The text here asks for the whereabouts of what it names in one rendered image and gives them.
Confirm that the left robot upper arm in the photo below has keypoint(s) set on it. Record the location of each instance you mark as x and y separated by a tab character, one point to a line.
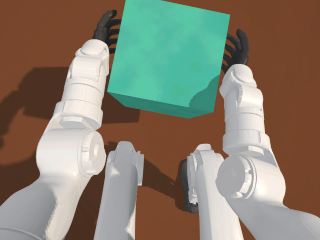
67	158

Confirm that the right robot upper arm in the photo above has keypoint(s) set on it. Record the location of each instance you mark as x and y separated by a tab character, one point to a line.
255	189

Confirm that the carton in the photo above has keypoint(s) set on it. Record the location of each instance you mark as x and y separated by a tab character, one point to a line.
168	58

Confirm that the left robot forearm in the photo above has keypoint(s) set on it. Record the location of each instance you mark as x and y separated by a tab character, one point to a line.
80	106

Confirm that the left robot hand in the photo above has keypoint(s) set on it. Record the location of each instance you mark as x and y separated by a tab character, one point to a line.
103	31

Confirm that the robot right thigh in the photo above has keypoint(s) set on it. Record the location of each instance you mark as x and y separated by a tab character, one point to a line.
217	220

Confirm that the right robot forearm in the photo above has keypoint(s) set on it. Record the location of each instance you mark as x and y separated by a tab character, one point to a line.
244	116

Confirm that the right robot hand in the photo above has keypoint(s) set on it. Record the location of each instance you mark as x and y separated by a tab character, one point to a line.
239	53

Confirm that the robot right foot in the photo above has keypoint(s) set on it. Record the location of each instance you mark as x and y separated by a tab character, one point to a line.
192	208

